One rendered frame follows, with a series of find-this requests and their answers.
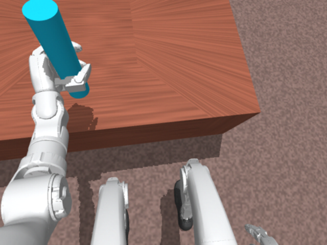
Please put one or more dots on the can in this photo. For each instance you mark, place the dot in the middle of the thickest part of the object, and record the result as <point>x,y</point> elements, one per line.
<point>48,26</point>

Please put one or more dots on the left robot arm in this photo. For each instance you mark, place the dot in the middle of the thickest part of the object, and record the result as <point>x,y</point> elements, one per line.
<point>38,196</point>

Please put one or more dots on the right robot foot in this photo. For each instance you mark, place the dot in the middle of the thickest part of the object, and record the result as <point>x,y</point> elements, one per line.
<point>183,224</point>

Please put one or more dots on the left robot hand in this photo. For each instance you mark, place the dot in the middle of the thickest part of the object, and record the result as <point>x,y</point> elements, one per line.
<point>45,78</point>

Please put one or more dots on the right robot hand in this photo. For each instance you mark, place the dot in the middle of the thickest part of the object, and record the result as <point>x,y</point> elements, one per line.
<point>260,235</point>

